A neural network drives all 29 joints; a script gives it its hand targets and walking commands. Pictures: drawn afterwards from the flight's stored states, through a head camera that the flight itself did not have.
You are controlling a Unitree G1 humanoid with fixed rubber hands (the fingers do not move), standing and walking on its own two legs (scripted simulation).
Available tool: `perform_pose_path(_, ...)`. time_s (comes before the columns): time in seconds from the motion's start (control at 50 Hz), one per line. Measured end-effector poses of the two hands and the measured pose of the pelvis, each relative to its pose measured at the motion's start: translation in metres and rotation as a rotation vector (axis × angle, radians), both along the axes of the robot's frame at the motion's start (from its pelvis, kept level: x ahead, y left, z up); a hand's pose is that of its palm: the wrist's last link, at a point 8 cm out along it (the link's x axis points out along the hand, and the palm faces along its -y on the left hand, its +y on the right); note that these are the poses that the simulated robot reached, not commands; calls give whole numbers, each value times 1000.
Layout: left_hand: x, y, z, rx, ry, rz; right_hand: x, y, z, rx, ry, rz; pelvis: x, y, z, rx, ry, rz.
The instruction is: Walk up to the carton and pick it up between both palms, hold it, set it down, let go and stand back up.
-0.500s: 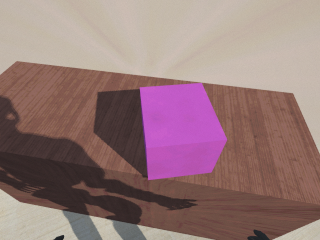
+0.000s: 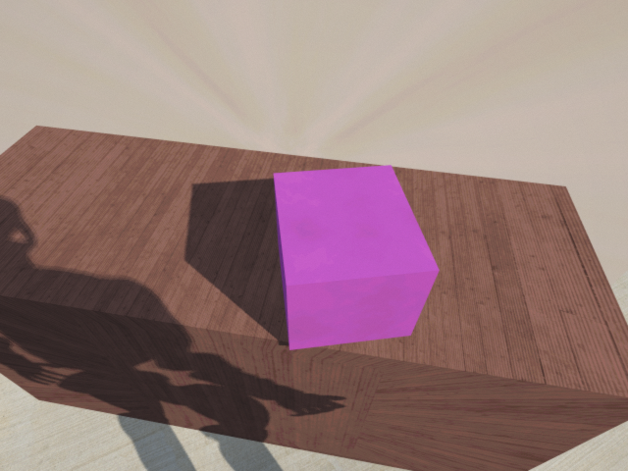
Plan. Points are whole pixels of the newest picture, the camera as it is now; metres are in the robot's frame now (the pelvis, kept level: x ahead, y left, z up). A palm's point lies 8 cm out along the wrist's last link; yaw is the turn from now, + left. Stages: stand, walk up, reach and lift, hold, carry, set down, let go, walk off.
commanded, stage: stand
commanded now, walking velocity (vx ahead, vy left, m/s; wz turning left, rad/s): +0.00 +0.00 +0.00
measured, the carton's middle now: (342, 254) +0.46 -0.05 -0.02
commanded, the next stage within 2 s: walk up in 0.80 s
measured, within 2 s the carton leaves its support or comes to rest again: neither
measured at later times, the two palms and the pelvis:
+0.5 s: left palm out of the picture +0.06 +0.29 -0.12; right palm out of the picture +0.07 -0.28 -0.12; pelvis +0.00 +0.00 +0.00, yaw +0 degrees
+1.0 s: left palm out of the picture +0.07 +0.29 -0.12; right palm out of the picture +0.07 -0.28 -0.12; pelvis +0.01 +0.00 +0.00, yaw +0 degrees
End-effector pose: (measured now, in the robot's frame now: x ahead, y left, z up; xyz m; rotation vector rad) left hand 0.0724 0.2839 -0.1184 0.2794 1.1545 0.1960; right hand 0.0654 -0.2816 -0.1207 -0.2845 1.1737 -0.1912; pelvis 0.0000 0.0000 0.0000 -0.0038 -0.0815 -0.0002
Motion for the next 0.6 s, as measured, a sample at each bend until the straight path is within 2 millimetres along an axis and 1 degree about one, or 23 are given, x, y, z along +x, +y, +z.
perform_pose_path(0.16,-9,-1,-2,-4,29,0,-10,1,-2,3,22,-12,-2,1,0,2,4,-6)
perform_pose_path(0.24,-11,-1,-3,-6,28,11,-11,1,-2,3,25,-11,-2,1,0,1,7,-5)
perform_pose_path(0.46,-14,3,-2,1,45,21,0,-2,1,-8,11,-5,0,2,1,1,19,1)
perform_pose_path(0.6,-10,1,-2,-5,32,28,9,-3,2,-11,-1,1,4,2,1,1,17,5)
